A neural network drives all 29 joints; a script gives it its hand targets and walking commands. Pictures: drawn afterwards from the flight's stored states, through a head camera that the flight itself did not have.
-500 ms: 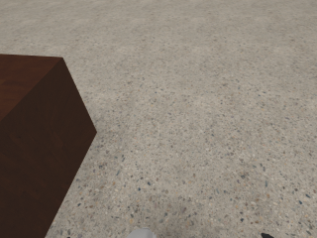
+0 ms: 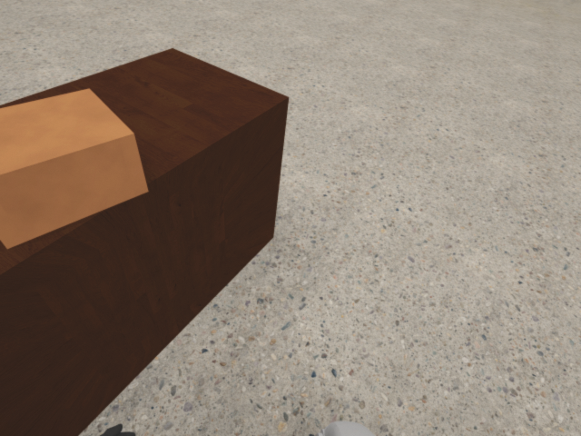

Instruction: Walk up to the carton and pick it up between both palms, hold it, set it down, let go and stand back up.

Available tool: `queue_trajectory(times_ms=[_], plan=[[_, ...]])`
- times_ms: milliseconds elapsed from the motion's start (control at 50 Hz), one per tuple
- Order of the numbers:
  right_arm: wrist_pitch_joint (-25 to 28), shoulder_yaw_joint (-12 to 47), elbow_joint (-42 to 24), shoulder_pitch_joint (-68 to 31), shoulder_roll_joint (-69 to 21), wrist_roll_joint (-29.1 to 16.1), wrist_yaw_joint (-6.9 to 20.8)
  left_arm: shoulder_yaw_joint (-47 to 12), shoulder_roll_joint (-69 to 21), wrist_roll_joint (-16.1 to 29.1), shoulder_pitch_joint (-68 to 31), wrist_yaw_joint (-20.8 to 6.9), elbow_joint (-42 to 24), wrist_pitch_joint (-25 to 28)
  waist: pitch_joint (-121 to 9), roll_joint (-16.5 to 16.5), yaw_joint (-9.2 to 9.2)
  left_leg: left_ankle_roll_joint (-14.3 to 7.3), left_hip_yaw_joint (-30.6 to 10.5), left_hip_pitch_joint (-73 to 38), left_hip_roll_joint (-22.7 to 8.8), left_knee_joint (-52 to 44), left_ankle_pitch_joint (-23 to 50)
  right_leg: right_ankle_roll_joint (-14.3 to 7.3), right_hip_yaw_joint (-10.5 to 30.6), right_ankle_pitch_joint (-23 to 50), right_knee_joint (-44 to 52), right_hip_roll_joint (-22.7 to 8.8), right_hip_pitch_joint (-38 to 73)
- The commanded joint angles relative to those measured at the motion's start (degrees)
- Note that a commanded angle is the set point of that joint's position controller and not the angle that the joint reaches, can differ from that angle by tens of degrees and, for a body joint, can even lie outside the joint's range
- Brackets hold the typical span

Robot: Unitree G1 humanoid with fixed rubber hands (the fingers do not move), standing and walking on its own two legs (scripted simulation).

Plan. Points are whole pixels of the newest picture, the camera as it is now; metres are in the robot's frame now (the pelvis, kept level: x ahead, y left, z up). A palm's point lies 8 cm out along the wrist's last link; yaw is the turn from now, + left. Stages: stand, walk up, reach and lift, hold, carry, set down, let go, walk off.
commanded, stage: walk up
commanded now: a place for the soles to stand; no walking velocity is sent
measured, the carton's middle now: (52, 161) +0.63 +0.44 +0.01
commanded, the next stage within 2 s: none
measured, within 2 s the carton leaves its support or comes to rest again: neither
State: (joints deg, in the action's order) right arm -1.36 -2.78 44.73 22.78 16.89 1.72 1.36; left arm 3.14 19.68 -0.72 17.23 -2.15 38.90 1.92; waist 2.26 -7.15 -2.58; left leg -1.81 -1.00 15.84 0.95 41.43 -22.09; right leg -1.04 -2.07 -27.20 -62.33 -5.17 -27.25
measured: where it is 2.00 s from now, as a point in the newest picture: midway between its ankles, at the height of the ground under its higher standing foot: outside the picture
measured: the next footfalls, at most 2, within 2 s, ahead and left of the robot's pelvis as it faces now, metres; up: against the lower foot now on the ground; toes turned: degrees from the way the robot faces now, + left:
right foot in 0.16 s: +0.22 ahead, -0.10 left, +0.00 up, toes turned +5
left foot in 0.56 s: +0.28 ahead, +0.24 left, +0.00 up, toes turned +31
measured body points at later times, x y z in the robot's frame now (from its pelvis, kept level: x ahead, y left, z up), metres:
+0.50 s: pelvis +0.17 +0.04 +0.01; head +0.19 +0.04 +0.45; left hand +0.09 +0.32 -0.09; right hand +0.40 -0.15 -0.10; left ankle +0.22 +0.21 -0.69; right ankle +0.18 -0.10 -0.72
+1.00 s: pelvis +0.30 +0.08 -0.02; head +0.34 +0.11 +0.43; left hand +0.26 +0.38 -0.11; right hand +0.55 -0.08 -0.12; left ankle +0.25 +0.22 -0.71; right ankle +0.43 +0.03 -0.72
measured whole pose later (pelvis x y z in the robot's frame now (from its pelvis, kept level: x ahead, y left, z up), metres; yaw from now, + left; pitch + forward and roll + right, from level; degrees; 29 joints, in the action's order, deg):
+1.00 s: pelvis +0.30 +0.08 -0.02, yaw +39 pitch -3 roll -1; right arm -2.0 -2.0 34.8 16.2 18.8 1.1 -0.9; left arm -0.1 16.0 -1.3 12.9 -0.1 32.8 0.2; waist 9.9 2.0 -2.9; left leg 1.6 -7.7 23.4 1.6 49.3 -21.5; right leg 0.0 -3.9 -17.5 -44.9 -2.2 -23.8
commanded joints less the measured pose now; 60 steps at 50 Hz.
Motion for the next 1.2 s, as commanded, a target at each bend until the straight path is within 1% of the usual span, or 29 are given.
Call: queue_trajectory(times_ms=[0,80,120,140,160,180,200,220,260,300,420,480,520,560,580,600,620,700,800,840,880,920,940,960,980,1000,1040,1080,1180], plan=[[1.9,-3.2,-6.2,-2.7,11.7,0.7,-0.6,1.4,5.3,-0.3,-0.3,0.4,-6.4,1.5,6.9,19.4,0.96,-13.1,-23.9,5.5,-12.5,-26.1,-5.9,0.9,2.2,5.2,8.8,0.6,-5.4],[2.0,-3.5,-6.9,-1.5,11.8,0.9,-0.2,0.9,3.1,-0.9,1.0,1.1,-8.1,2.0,3.7,16.8,1.97,-11.0,-21.7,6.0,-9.8,-18.5,6.8,-0.5,1.6,12.3,21.4,2.7,4.7],[1.9,-2.7,-7.9,-3.7,10.5,0.5,0.4,1.4,3.4,-1.6,8.9,2.1,-6.8,2.6,-0.9,11.8,6.79,-7.2,-18.7,12.3,-6.1,-8.8,8.2,-1.2,-0.4,20.5,29.6,4.8,21.3],[2.2,-1.7,-8.5,-2.5,7.8,0.5,0.6,1.9,5.3,-2.2,13.5,2.7,-6.1,2.8,-4.3,6.9,8.92,-4.4,-15.9,16.0,-3.1,0.9,8.2,-1.6,2.4,20.2,30.8,3.3,30.5],[2.5,-0.2,-9.9,1.3,3.2,0.3,0.9,2.7,9.1,-3.5,16.2,3.5,-6.2,2.7,-8.8,-3.9,9.74,-0.3,-9.7,21.6,2.1,16.4,3.4,-4.6,19.1,5.6,36.4,-8.7,37.2],[1.9,-0.3,-10.8,4.7,3.8,0.9,0.4,3.4,12.9,-4.0,13.9,4.3,-7.2,2.1,-6.6,-7.1,6.94,2.7,-5.0,26.3,5.1,26.6,-11.1,-8.3,42.2,-9.9,48.8,-23.6,33.3],[0.5,-1.7,-10.1,5.7,9.0,2.3,-0.2,4.2,13.6,-3.3,8.6,4.9,-7.4,1.2,-2.9,-3.8,4.36,2.8,-4.1,27.6,-0.3,32.7,-11.7,-13.7,49.3,-22.9,53.4,-27.6,28.0],[-0.2,-2.2,-10.2,4.0,10.9,3.3,0.0,3.3,10.8,-2.6,6.3,4.8,-7.7,1.1,2.5,-3.4,4.02,3.1,-4.0,28.9,-3.3,35.2,-8.8,-15.0,46.2,-22.8,53.7,-26.6,23.9],[-0.4,-2.8,-10.3,-0.4,11.0,3.0,0.7,1.7,6.4,-2.4,5.3,3.9,-7.1,2.0,9.5,-0.3,5.14,4.2,-5.8,28.2,-6.8,32.1,-1.6,-13.1,28.1,-7.5,50.5,-20.7,17.6],[-0.3,-2.0,-10.2,-0.6,7.9,1.5,1.7,1.1,4.9,-2.5,3.7,3.3,-6.2,2.6,9.7,-1.7,4.32,4.1,-6.0,23.1,-7.7,26.8,2.3,-10.8,14.5,2.9,49.7,-16.0,13.3],[1.2,-0.4,-12.4,-7.2,3.0,0.0,3.3,1.8,7.4,-2.4,4.3,2.7,-5.3,2.9,5.2,-6.5,5.34,2.5,2.0,15.2,-7.9,6.2,5.1,-10.8,-4.6,26.1,43.6,-13.4,17.6],[2.1,-1.3,-12.7,-7.8,3.3,0.1,3.3,2.0,9.4,-2.2,5.6,2.7,-5.3,2.0,2.1,-5.4,5.56,0.4,6.3,5.7,-5.1,0.6,8.4,-9.8,-8.3,19.6,40.8,-13.3,14.9],[2.5,-2.6,-12.3,-4.9,5.1,0.5,2.8,1.6,10.2,-2.0,4.8,2.6,-5.7,1.2,0.9,-1.4,3.07,-1.0,7.5,-2.8,-3.5,-2.2,10.8,-9.3,-9.9,13.8,35.6,-14.1,9.9],[3.3,-4.8,-8.8,6.9,9.3,1.0,0.9,0.0,6.4,-1.9,6.4,2.0,-6.2,0.3,-5.5,12.0,-2.81,-3.2,3.7,-16.6,-0.1,-6.1,7.6,-5.7,-15.1,18.0,11.2,-8.7,5.3],[3.6,-5.8,-9.1,10.2,15.0,1.2,-0.4,-1.3,2.4,-1.7,8.7,1.2,-8.5,0.0,-8.1,24.8,-4.04,-7.9,-17.3,-22.2,-11.1,-12.2,-3.0,-1.9,-14.2,3.2,-4.3,-3.2,-5.2],[3.2,-6.5,-10.8,7.8,19.2,0.2,-1.5,-0.6,4.2,-0.8,8.1,0.7,-11.0,-0.6,-7.8,26.8,-4.0,-15.5,-42.2,-20.7,-21.1,-23.7,-14.1,0.4,-6.2,-8.3,-10.9,2.0,-12.8],[2.5,-6.0,-10.2,6.2,17.7,-1.3,-2.3,0.7,7.9,-1.3,4.5,0.7,-11.0,-1.6,-5.3,20.3,-4.67,-18.0,-44.5,-17.4,-22.8,-27.8,-20.9,0.6,0.2,-7.2,-13.4,-0.6,-13.1],[2.4,-3.4,-12.0,-1.5,11.7,-0.4,-3.7,0.4,5.5,-1.3,7.2,0.5,-8.7,0.0,1.1,19.7,0.51,-13.6,-25.3,-4.1,-17.4,-23.3,3.8,0.6,2.2,0.5,-9.8,-3.4,-7.4],[3.1,-1.9,-14.1,-6.6,9.3,0.1,-2.9,-0.6,2.9,-0.4,6.3,1.5,-8.5,-1.4,0.3,20.0,3.23,-12.6,-15.9,7.2,-13.4,-15.2,37.3,2.5,1.6,1.1,3.2,-0.8,3.5],[2.5,-2.1,-14.7,-6.7,10.0,0.3,-2.7,-1.0,2.4,0.0,5.4,1.9,-8.8,-1.7,-1.8,19.7,2.86,-11.1,-14.5,6.9,-11.9,-10.9,43.0,2.1,0.5,5.3,8.9,0.8,6.4],[1.4,-2.2,-15.5,-7.9,10.8,0.1,-2.7,-1.1,2.2,0.2,5.3,2.2,-8.7,-1.7,-4.2,18.9,3.32,-8.9,-13.9,7.5,-9.8,-6.1,40.4,1.2,-0.7,12.2,15.9,2.7,11.2],[0.3,-1.8,-16.2,-9.5,10.7,-0.6,-2.4,-0.6,3.2,-0.1,7.1,2.4,-8.2,-1.0,-6.4,15.1,5.44,-4.4,-14.5,10.3,-6.2,-0.8,31.4,0.1,-1.7,25.5,27.1,3.9,19.0],[0.2,-1.2,-16.6,-7.7,9.0,-1.0,-2.2,0.0,5.3,-0.7,5.9,2.6,-8.5,-0.8,-7.3,10.0,5.32,-1.3,-13.6,12.5,-4.0,2.7,25.5,-1.4,1.8,29.4,29.8,0.4,22.3],[0.1,0.0,-17.2,-4.1,6.0,-1.6,-2.2,1.3,9.5,-1.6,4.0,2.9,-9.4,-0.9,-9.8,-1.8,4.75,2.4,-7.7,15.7,1.8,14.3,11.3,-6.7,15.9,32.8,33.6,-12.5,23.9],[-1.0,-0.1,-16.7,-2.6,5.6,-1.1,-3.3,2.5,13.1,-1.0,1.1,2.9,-10.4,-1.7,-8.1,-9.3,3.96,4.6,-3.8,15.8,6.3,25.7,-16.4,-14.8,28.5,34.8,40.5,-24.1,17.4],[-2.3,-1.1,-15.4,-2.5,8.7,0.4,-4.0,2.9,12.6,-0.8,-0.8,3.1,-10.8,-2.3,-6.9,-8.4,4.07,4.4,-6.6,15.5,3.1,34.4,-17.9,-19.9,32.3,29.2,42.1,-26.5,14.6],[-2.9,-2.5,-14.2,-5.5,11.3,0.6,-3.9,1.2,7.2,-1.0,-2.2,3.3,-11.1,-2.3,-0.9,-3.8,4.3,5.0,-8.2,19.2,2.3,37.9,-15.0,-16.5,21.6,35.9,38.8,-20.2,13.9],[-2.9,-2.5,-13.6,-5.4,10.0,-0.3,-3.5,1.0,7.0,-1.1,-2.3,3.6,-11.1,-2.3,0.3,-3.9,4.04,5.4,-8.0,18.6,1.8,37.6,-11.4,-13.4,13.1,38.8,36.0,-16.2,12.0],[-2.3,-1.5,-14.9,-9.7,6.9,-0.9,-1.6,1.3,7.3,-1.6,-1.3,3.9,-10.2,-1.8,-2.8,-6.9,6.31,6.1,-4.6,19.5,-0.4,23.1,-10.7,-13.6,11.1,26.0,35.3,-16.0,20.2]])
